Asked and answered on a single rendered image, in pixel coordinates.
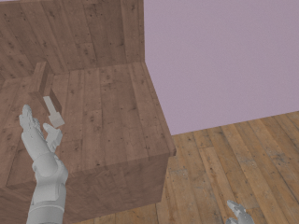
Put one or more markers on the tap lever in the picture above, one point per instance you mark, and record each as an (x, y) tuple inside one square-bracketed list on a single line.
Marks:
[(55, 117)]

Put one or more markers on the left robot forearm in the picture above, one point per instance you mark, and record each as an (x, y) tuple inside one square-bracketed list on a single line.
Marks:
[(48, 201)]

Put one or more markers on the robot right hand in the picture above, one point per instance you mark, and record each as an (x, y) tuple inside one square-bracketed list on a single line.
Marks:
[(240, 213)]

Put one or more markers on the counter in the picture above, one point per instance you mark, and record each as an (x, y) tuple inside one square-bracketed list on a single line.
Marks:
[(88, 56)]

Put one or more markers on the robot left hand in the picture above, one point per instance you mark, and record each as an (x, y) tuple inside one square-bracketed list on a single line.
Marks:
[(33, 138)]

